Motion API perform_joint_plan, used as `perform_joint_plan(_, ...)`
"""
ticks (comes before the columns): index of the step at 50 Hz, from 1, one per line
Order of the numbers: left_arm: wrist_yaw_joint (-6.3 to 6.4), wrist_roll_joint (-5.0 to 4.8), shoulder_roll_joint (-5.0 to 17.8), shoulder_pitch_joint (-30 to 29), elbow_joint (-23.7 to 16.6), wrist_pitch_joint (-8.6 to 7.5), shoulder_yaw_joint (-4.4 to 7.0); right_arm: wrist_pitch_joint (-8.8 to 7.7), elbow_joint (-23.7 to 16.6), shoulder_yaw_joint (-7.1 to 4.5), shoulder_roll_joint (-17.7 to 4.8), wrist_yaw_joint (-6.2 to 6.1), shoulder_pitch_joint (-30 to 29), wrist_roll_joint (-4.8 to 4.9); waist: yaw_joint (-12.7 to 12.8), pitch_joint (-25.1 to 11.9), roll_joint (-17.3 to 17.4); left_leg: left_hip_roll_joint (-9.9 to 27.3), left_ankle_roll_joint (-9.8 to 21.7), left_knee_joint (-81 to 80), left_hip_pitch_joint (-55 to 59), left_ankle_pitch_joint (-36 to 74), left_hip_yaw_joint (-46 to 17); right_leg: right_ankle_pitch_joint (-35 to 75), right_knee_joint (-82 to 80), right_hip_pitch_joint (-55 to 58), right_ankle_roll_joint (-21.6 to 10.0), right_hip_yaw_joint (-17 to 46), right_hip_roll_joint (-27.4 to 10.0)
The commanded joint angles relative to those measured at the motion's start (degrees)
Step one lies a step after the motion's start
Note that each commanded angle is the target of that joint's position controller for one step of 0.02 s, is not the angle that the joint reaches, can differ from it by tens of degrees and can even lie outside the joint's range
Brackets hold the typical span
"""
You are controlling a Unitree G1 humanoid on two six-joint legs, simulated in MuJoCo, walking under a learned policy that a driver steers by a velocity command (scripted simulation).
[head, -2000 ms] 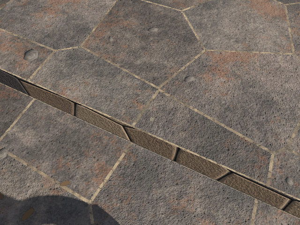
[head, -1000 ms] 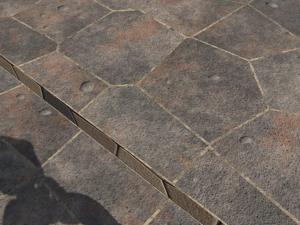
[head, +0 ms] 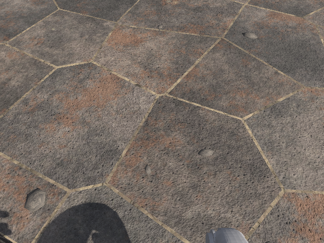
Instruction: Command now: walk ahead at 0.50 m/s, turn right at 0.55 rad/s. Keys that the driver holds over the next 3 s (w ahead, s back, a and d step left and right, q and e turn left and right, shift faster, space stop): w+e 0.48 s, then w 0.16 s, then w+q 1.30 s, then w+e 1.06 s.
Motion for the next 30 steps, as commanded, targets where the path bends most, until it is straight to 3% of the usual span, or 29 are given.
perform_joint_plan(1,-0.98,0.29,-1.5,-15.4,-12.8,-1.06,-2.49,-0.32,-0.6,-0.41,-6.3,-1.3,0.5,0.65,2.8,11.6,1.8,14.6,4.7,-15.2,-5.2,8.5,-8.1,-0.4,-12.3,-11.5,-0.6,-1.2,-2.7)
perform_joint_plan(2,-1.97,0.36,0.2,-12.1,-12.3,-0.71,-2.54,0.11,-1.9,-0.55,-7.7,-1.82,-1.6,1.38,3.4,9.6,1.4,12.2,5.8,-17.6,-8.6,16.7,-2.8,2.1,-23.4,-0.8,-0.2,-6.0,-2.8)
perform_joint_plan(3,-2.55,0.29,-0.7,-13.4,-12.5,-0.54,-3.0,0.4,-1.9,-0.25,-7.6,-2.66,-1.9,2.91,2.8,8.0,2.1,11.8,6.2,-19.5,-9.0,29.6,-0.6,2.7,-31.7,8.7,-1.4,-8.2,-3.0)
perform_joint_plan(4,-2.73,-0.14,-0.6,-9.9,-10.7,-0.51,-2.91,0.5,-3.6,0.01,-8.0,-2.94,-3.0,3.86,3.1,5.4,1.5,11.0,6.9,-16.4,-10.5,53.3,2.8,3.6,-38.1,20.7,-2.7,-13.7,0.2)
perform_joint_plan(5,-2.7,-0.07,0.1,-6.1,-9.4,-0.39,-2.65,0.44,-4.3,-0.81,-11.8,-3.28,-2.4,4.59,4.5,0.8,5.0,13.2,7.7,-10.1,-6.6,80.7,2.1,4.7,-41.5,28.3,-3.4,-16.1,3.2)
perform_joint_plan(6,-2.77,-0.13,2.2,0.2,-7.7,-0.61,-1.75,1.14,-5.3,-2.02,-15.6,-3.07,-3.4,4.41,7.7,-3.7,9.6,14.7,7.5,0.2,-1.4,97.7,1.8,2.1,-46.1,33.4,-3.9,-16.2,6.0)
perform_joint_plan(7,-3.01,-0.62,4.1,8.3,-5.4,-1.32,-0.75,1.94,-6.8,-3.35,-18.6,-2.21,-4.3,4.63,10.1,-10.1,14.7,16.1,7.6,13.2,4.5,106.6,0.1,-0.9,-51.7,39.5,-5.6,-13.2,8.8)
perform_joint_plan(8,-3.16,-0.76,7.7,13.8,-4.2,-2.09,0.84,2.31,-8.6,-4.18,-19.3,-1.07,-4.9,4.92,12.4,-14.8,16.1,15.0,6.0,29.8,1.8,98.1,-0.3,-1.2,-62.6,50.2,-7.4,-5.0,10.4)
perform_joint_plan(9,-2.52,-1.04,15.8,11.2,-4.7,-2.23,3.29,1.31,-13.5,-3.15,-12.3,0.96,-5.3,3.82,8.6,-17.0,1.9,6.2,1.2,56.0,-22.8,38.5,-3.6,-8.4,-77.4,65.0,-12.0,28.6,-2.4)
perform_joint_plan(10,-2.08,-0.86,21.5,10.7,-4.2,-1.08,5.86,0.22,-18.0,-3.89,-11.9,2.96,-10.0,2.34,7.0,-20.6,-4.1,-4.7,-1.1,73.7,-37.3,6.7,-15.5,1.0,-95.3,69.6,-13.9,59.8,-11.2)
perform_joint_plan(11,-2.01,-0.06,20.6,9.3,-3.8,-1.0,5.91,-0.14,-20.3,-3.29,-8.8,3.57,-10.9,1.92,4.1,-17.3,-0.2,-1.5,0.6,78.6,-42.3,10.9,-22.2,-1.9,-97.8,67.5,-11.1,56.4,-11.9)
perform_joint_plan(12,-2.11,-0.04,16.6,9.9,-1.2,-1.95,4.97,-0.3,-20.5,-2.68,-7.3,3.04,-10.9,1.82,1.9,-9.3,3.3,-0.1,1.3,77.5,-43.6,12.2,-20.9,-0.8,-96.3,58.8,-9.7,49.1,-10.6)
perform_joint_plan(13,-1.88,0.76,12.6,9.3,0.8,-2.99,4.1,0.1,-21.1,-1.92,-4.6,1.81,-12.3,1.38,-0.4,-0.6,6.1,1.7,1.6,74.7,-45.4,10.9,-20.2,6.3,-92.8,49.5,-7.6,40.0,-8.1)
perform_joint_plan(14,-1.69,0.96,9.8,7.5,1.2,-3.88,3.48,1.07,-22.3,-1.38,-3.6,0.77,-12.9,0.97,-2.4,1.8,4.7,2.4,1.5,75.3,-45.0,8.9,-20.2,11.5,-91.0,43.3,-7.6,33.4,-5.2)
perform_joint_plan(15,-1.94,0.85,8.8,6.7,1.5,-4.83,3.25,2.21,-23.3,-1.12,-3.1,-0.07,-12.7,0.73,-3.7,1.4,2.4,2.6,1.6,77.3,-44.3,7.6,-20.3,17.0,-90.8,40.8,-7.4,27.0,-3.0)
perform_joint_plan(16,-2.26,0.71,8.5,8.4,2.2,-5.86,2.96,3.03,-24.9,-1.03,-3.3,-0.62,-13.5,0.67,-3.7,-0.1,-0.4,2.3,1.9,81.0,-47.1,5.4,-20.1,19.5,-91.5,42.3,-7.6,24.9,-2.2)
perform_joint_plan(18,-2.49,-0.54,10.4,11.9,4.2,-6.93,3.4,4.04,-27.5,-0.64,-3.6,-1.29,-17.3,-0.38,-4.4,0.2,0.3,3.6,2.2,74.4,-50.7,5.1,-20.8,20.1,-93.7,43.2,-6.1,20.1,-0.3)
perform_joint_plan(19,-2.2,-0.74,11.2,9.9,2.3,-6.74,3.54,4.26,-28.4,-0.58,-5.2,-0.9,-18.3,-0.68,-4.8,0.8,1.9,4.9,0.8,61.6,-46.9,6.4,-19.7,20.6,-96.0,41.2,-5.5,17.1,1.5)
perform_joint_plan(20,-1.88,-0.77,11.7,10.7,1.2,-6.84,3.61,4.41,-28.5,-1.08,-6.9,-0.29,-20.2,-0.64,-3.1,0.3,2.8,4.2,0.5,55.4,-43.9,9.4,-16.5,25.3,-98.2,41.7,-5.0,15.7,2.7)
perform_joint_plan(21,-1.47,-0.87,11.8,13.3,0.8,-7.16,3.49,4.19,-29.2,-1.33,-7.4,-0.02,-22.9,-0.53,-1.2,-0.2,1.3,4.4,-0.4,52.1,-44.5,13.5,-15.7,33.8,-99.8,45.4,-4.6,17.2,1.5)
perform_joint_plan(24,-0.68,-1.54,13.7,22.0,1.7,-7.02,4.43,4.62,-30.5,-0.68,-6.1,0.82,-28.6,-0.19,3.6,-1.7,-0.7,3.7,-1.0,40.9,-49.9,19.5,-15.1,49.1,-99.5,60.4,-1.9,18.9,-0.5)
perform_joint_plan(27,-0.38,-1.2,13.3,26.5,1.7,-6.33,4.45,4.26,-31.5,-0.24,-6.1,1.65,-35.5,0.49,7.2,-1.2,-3.0,1.1,-1.5,29.0,-50.6,21.7,-13.4,50.7,-101.9,70.4,-0.9,18.6,-1.0)
perform_joint_plan(30,0.09,-0.53,13.1,28.4,2.3,-5.94,4.16,3.88,-32.2,-0.06,-6.6,2.63,-39.3,1.27,8.2,0.7,-4.2,-0.6,-0.2,19.1,-47.4,23.0,-12.6,53.0,-103.0,75.1,-0.8,18.9,-2.8)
